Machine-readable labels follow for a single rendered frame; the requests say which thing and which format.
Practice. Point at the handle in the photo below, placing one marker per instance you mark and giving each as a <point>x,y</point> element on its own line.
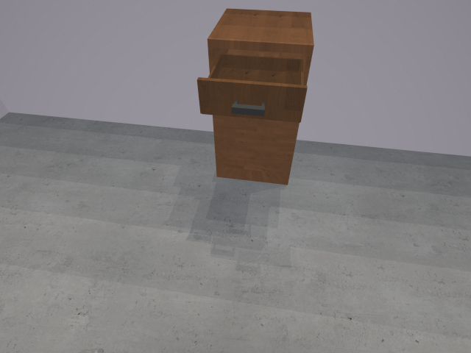
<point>245,109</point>

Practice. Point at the cabinet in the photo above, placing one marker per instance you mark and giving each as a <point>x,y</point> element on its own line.
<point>248,148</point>

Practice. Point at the drawer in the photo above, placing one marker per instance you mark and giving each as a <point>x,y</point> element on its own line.
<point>251,79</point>

